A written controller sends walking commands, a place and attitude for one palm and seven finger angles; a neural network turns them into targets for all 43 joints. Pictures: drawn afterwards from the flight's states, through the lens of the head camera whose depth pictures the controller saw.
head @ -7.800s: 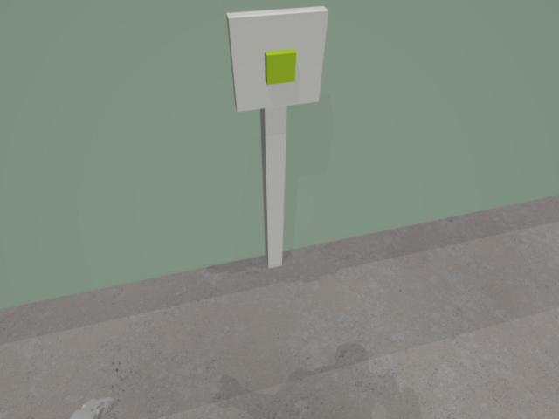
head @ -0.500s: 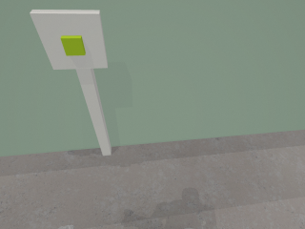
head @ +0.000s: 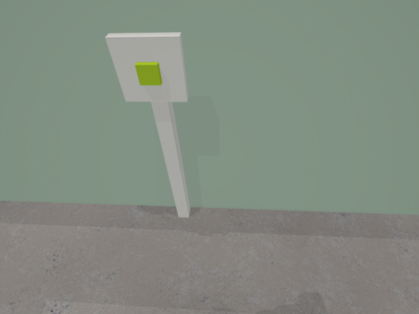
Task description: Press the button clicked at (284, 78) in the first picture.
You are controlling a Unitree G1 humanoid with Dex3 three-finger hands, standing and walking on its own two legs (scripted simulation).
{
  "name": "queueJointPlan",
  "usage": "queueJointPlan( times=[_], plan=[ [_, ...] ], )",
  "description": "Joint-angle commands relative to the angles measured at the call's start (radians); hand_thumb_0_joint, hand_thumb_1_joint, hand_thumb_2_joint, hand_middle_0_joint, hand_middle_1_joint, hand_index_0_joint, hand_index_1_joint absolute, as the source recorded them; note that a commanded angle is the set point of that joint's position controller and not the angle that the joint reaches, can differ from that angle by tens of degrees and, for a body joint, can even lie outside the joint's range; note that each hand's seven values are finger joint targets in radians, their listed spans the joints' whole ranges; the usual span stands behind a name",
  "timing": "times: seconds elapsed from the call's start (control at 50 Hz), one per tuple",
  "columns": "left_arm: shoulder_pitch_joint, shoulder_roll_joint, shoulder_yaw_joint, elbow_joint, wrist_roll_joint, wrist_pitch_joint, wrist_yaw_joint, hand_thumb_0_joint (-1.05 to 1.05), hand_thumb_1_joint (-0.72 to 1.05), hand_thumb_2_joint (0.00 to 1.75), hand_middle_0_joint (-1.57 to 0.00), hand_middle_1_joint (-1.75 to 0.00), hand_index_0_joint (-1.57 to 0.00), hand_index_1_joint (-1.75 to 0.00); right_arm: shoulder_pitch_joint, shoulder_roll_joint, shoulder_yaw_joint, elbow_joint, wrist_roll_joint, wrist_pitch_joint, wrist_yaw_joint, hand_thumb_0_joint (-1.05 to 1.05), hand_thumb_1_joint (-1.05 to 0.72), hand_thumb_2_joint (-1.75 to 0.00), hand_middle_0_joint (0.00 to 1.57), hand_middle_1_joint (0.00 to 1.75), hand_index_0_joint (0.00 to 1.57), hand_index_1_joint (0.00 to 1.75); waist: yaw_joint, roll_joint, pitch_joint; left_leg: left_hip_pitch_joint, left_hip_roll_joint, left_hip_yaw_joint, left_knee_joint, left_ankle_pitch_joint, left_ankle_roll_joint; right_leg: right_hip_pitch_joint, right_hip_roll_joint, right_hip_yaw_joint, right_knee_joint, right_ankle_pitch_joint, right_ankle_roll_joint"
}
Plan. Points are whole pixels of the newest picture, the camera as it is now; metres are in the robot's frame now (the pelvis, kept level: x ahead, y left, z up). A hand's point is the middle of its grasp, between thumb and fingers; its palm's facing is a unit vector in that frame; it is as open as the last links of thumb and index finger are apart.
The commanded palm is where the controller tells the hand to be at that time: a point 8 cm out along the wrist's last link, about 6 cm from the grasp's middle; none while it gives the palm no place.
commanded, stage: take the last steps up to it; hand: left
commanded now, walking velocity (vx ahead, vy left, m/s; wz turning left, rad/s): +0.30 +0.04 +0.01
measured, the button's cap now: (149, 73) +0.74 +0.23 +0.11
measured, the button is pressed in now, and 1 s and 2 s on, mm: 0 0 0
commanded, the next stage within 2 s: come to a stop and stand still in 0.72 s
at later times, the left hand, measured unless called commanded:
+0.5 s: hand out of the picture +0.12 +0.28 -0.18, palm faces +0.05 -0.99 -0.15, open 7.4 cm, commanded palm none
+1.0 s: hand (147, 241) +0.34 +0.21 -0.17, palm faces -0.04 -0.97 -0.23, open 7.2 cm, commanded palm none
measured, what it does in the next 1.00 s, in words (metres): walks ahead: left foot, then right foot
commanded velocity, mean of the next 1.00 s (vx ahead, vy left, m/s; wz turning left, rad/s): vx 0.13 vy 0.00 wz -0.05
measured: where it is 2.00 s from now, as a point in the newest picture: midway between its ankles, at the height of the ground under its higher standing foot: outside the picture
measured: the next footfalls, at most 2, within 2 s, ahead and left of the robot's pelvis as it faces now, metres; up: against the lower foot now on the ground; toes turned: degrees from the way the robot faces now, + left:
left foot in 0.20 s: +0.09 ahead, +0.17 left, +0.00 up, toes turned +6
right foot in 0.82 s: +0.32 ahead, -0.05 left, +0.00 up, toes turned -12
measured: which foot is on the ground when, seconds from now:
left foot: up 0.00-0.18, down 0.20-0.82, up 0.84-1.00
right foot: down 0.00-0.20, up 0.22-0.80, down 0.82-1.00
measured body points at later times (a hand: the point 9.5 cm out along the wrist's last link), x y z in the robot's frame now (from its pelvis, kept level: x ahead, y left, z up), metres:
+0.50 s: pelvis +0.10 +0.10 +0.00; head +0.08 +0.12 +0.45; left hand +0.11 +0.34 -0.17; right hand +0.08 -0.13 -0.15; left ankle +0.05 +0.17 -0.75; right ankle +0.16 -0.05 -0.66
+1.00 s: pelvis +0.24 +0.04 -0.01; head +0.26 +0.02 +0.44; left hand +0.34 +0.26 -0.15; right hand +0.17 -0.16 -0.18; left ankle +0.21 +0.18 -0.69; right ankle +0.28 -0.04 -0.75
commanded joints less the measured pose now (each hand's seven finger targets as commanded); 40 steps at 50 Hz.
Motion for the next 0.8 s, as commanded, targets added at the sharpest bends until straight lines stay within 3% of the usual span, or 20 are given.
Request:
queueJointPlan(
  times=[0.0, 0.08, 0.12, 0.14, 0.16, 0.18, 0.2, 0.22, 0.26, 0.28, 0.32, 0.38, 0.5, 0.58, 0.62, 0.68, 0.7, 0.74, 0.76, 0.78],
  plan=[
    [0.118, 0.168, 0.031, 0.005, 0.014, -0.021, 0.006, 0.0, 0.9, 0.9, -0.2, -0.3, -0.2, -0.3, -0.145, -0.011, 0.006, -0.109, 0.007, -0.052, 0.007, 0.0, -0.9, -0.9, 0.2, 0.3, 0.2, 0.3, 0.055, -0.195, 0.122, -0.148, 0.021, 0.053, -0.184, -0.049, 0.008, 0.031, -0.273, 0.294, -0.246, -0.193, -0.109],
    [0.133, 0.184, 0.034, 0.046, 0.016, -0.015, 0.0, 0.0, 0.9, 0.9, -0.2, -0.3, -0.2, -0.3, -0.16, 0.017, 0.022, -0.114, 0.018, -0.072, 0.008, 0.0, -0.9, -0.9, 0.2, 0.3, 0.2, 0.3, 0.059, -0.237, 0.104, 0.028, -0.012, 0.113, -0.391, -0.11, 0.033, -0.029, -0.262, 0.249, -0.208, -0.131, -0.114],
    [0.116, 0.182, 0.037, 0.059, 0.01, -0.009, -0.002, 0.0, 0.9, 0.9, -0.2, -0.3, -0.2, -0.3, -0.091, 0.021, 0.028, -0.088, 0.019, -0.088, 0.001, 0.0, -0.9, -0.9, 0.2, 0.3, 0.2, 0.3, 0.024, -0.222, 0.071, 0.189, -0.041, 0.154, -0.538, -0.038, 0.038, -0.086, -0.217, 0.184, -0.132, -0.111, -0.087],
    [0.104, 0.167, 0.034, 0.067, 0.003, -0.006, -0.002, 0.0, 0.9, 0.9, -0.2, -0.3, -0.2, -0.3, -0.033, 0.007, 0.027, -0.063, 0.021, -0.097, -0.006, 0.0, -0.9, -0.9, 0.2, 0.3, 0.2, 0.3, -0.008, -0.168, 0.054, 0.338, -0.052, 0.172, -0.624, 0.021, 0.035, -0.173, -0.185, 0.151, -0.07, -0.12, -0.063],
    [0.105, 0.132, 0.024, 0.068, 0.0, -0.001, -0.005, 0.0, 0.9, 0.9, -0.2, -0.3, -0.2, -0.3, 0.053, -0.043, 0.017, -0.033, 0.024, -0.107, -0.019, 0.0, -0.9, -0.9, 0.2, 0.3, 0.2, 0.3, -0.047, -0.041, 0.014, 0.507, 0.0, 0.115, -0.664, -0.006, 0.045, -0.277, -0.14, 0.104, 0.06, -0.142, -0.028],
    [0.107, 0.075, 0.012, 0.05, -0.005, 0.002, -0.011, 0.0, 0.9, 0.9, -0.2, -0.3, -0.2, -0.3, 0.161, -0.141, -0.009, -0.007, 0.019, -0.11, -0.028, 0.0, -0.9, -0.9, 0.2, 0.3, 0.2, 0.3, -0.096, 0.221, -0.037, 0.638, 0.217, -0.173, -0.73, -0.149, 0.105, -0.454, -0.041, 0.021, 0.311, -0.248, 0.017],
    [0.048, 0.061, 0.007, 0.015, 0.002, 0.002, -0.008, 0.0, 0.9, 0.9, -0.2, -0.3, -0.2, -0.3, 0.253, -0.197, -0.02, 0.009, 0.015, -0.105, -0.035, 0.0, -0.9, -0.9, 0.2, 0.3, 0.2, 0.3, -0.129, 0.275, -0.013, 0.606, 0.363, -0.351, -0.852, -0.2, 0.18, -0.556, -0.003, 0.012, 0.529, -0.357, 0.03],
    [0.001, 0.082, 0.014, 0.004, 0.009, 0.007, -0.006, 0.0, 0.9, 0.9, -0.2, -0.3, -0.2, -0.3, 0.21, -0.184, -0.015, 0.002, 0.012, -0.097, -0.038, 0.0, -0.9, -0.9, 0.2, 0.3, 0.2, 0.3, -0.114, 0.174, 0.053, 0.499, 0.383, -0.342, -0.884, -0.288, 0.213, -0.569, -0.044, 0.072, 0.634, -0.337, 0.013],
    [-0.016, 0.079, 0.02, 0.038, 0.013, 0.015, -0.015, 0.0, 0.9, 0.9, -0.2, -0.3, -0.2, -0.3, 0.104, -0.079, 0.018, -0.011, 0.017, -0.108, -0.049, 0.0, -0.9, -0.9, 0.2, 0.3, 0.2, 0.3, -0.069, 0.12, 0.18, 0.332, 0.301, -0.228, -0.914, -0.202, 0.181, -0.559, -0.086, 0.117, 0.732, -0.17, 0.011],
    [0.007, 0.076, 0.019, 0.056, 0.01, 0.014, -0.024, 0.0, 0.9, 0.9, -0.2, -0.3, -0.2, -0.3, 0.067, -0.047, 0.029, -0.018, 0.022, -0.115, -0.05, 0.0, -0.9, -0.9, 0.2, 0.3, 0.2, 0.3, -0.042, 0.068, 0.193, 0.281, 0.27, -0.169, -0.925, -0.151, 0.171, -0.52, -0.094, 0.115, 0.745, -0.096, 0.016],
    [0.066, 0.045, 0.022, 0.077, 0.012, 0.023, -0.027, 0.0, 0.9, 0.9, -0.2, -0.3, -0.2, -0.3, 0.071, -0.01, 0.033, -0.018, 0.023, -0.131, -0.051, 0.0, -0.9, -0.9, 0.2, 0.3, 0.2, 0.3, -0.007, 0.062, 0.187, 0.261, 0.215, -0.052, -0.928, 0.017, 0.146, -0.493, -0.083, 0.107, 0.758, 0.001, 0.033],
    [0.075, 0.046, 0.029, 0.079, 0.008, 0.035, -0.026, 0.0, 0.9, 0.9, -0.2, -0.3, -0.2, -0.3, 0.091, 0.009, 0.039, -0.012, 0.031, -0.144, -0.057, 0.0, -0.9, -0.9, 0.2, 0.3, 0.2, 0.3, 0.014, 0.059, 0.161, 0.293, 0.185, 0.013, -0.92, 0.183, 0.127, -0.514, -0.069, 0.119, 0.763, 0.083, 0.043],
    [-0.074, 0.064, 0.034, 0.015, 0.002, 0.046, -0.025, 0.0, 0.9, 0.9, -0.2, -0.3, -0.2, -0.3, 0.169, 0.009, 0.046, 0.028, 0.025, -0.15, -0.069, 0.0, -0.9, -0.9, 0.2, 0.3, 0.2, 0.3, 0.003, 0.045, 0.194, 0.38, 0.226, 0.022, -0.874, 0.462, 0.17, -0.614, -0.073, 0.126, 0.681, 0.105, 0.049],
    [-0.215, 0.059, 0.024, -0.031, -0.001, 0.039, -0.03, 0.0, 0.9, 0.9, -0.2, -0.3, -0.2, -0.3, 0.249, 0.006, 0.041, 0.068, 0.012, -0.146, -0.072, 0.0, -0.9, -0.9, 0.2, 0.3, 0.2, 0.3, -0.043, 0.028, 0.201, 0.466, 0.24, 0.018, -0.835, 0.574, 0.203, -0.615, -0.065, 0.08, 0.527, 0.07, 0.032],
    [-0.273, 0.046, 0.016, -0.049, -0.002, 0.033, -0.031, 0.0, 0.9, 0.9, -0.2, -0.3, -0.2, -0.3, 0.287, 0.007, 0.044, 0.09, 0.007, -0.142, -0.073, 0.0, -0.9, -0.9, 0.2, 0.3, 0.2, 0.3, -0.063, 0.042, 0.199, 0.489, 0.232, 0.039, -0.804, 0.663, 0.194, -0.578, -0.045, 0.056, 0.445, 0.052, 0.018],
    [-0.274, 0.044, 0.012, -0.047, -0.005, 0.024, -0.028, 0.0, 0.9, 0.9, -0.2, -0.3, -0.2, -0.3, 0.299, -0.001, 0.041, 0.108, 0.005, -0.132, -0.074, 0.0, -0.9, -0.9, 0.2, 0.3, 0.2, 0.3, -0.059, 0.053, 0.167, 0.48, 0.223, 0.075, -0.718, 0.832, 0.182, -0.432, 0.005, 0.007, 0.32, 0.005, -0.012],
    [-0.237, 0.045, 0.012, -0.037, -0.004, 0.02, -0.026, 0.0, 0.9, 0.9, -0.2, -0.3, -0.2, -0.3, 0.292, -0.009, 0.04, 0.109, 0.007, -0.13, -0.075, 0.0, -0.9, -0.9, 0.2, 0.3, 0.2, 0.3, -0.039, 0.061, 0.137, 0.479, 0.218, 0.086, -0.669, 0.917, 0.177, -0.364, 0.029, -0.008, 0.284, -0.001, -0.022],
    [-0.091, 0.07, 0.021, 0.011, -0.002, 0.004, -0.022, 0.0, 0.9, 0.9, -0.2, -0.3, -0.2, -0.3, 0.269, -0.02, 0.036, 0.107, 0.017, -0.128, -0.074, 0.0, -0.9, -0.9, 0.2, 0.3, 0.2, 0.3, 0.023, 0.054, 0.046, 0.438, 0.188, 0.115, -0.51, 0.924, 0.144, -0.137, 0.065, -0.035, 0.171, 0.088, -0.034],
    [0.017, 0.105, 0.03, 0.046, 0.0, -0.008, -0.019, 0.0, 0.9, 0.9, -0.2, -0.3, -0.2, -0.3, 0.251, -0.017, 0.034, 0.1, 0.027, -0.13, -0.068, 0.0, -0.9, -0.9, 0.2, 0.3, 0.2, 0.3, 0.072, 0.047, -0.025, 0.341, 0.162, 0.132, -0.372, 0.803, 0.117, 0.056, 0.03, 0.007, 0.114, 0.198, -0.05],
    [0.131, 0.194, 0.052, 0.074, 0.006, -0.024, -0.007, 0.0, 0.9, 0.9, -0.2, -0.3, -0.2, -0.3, 0.267, 0.023, 0.037, 0.083, 0.037, -0.131, -0.058, 0.0, -0.9, -0.9, 0.2, 0.3, 0.2, 0.3, 0.107, -0.128, -0.14, 0.113, 0.076, 0.177, -0.109, 0.418, 0.077, 0.306, -0.189, 0.244, 0.122, 0.464, -0.138]
  ],
)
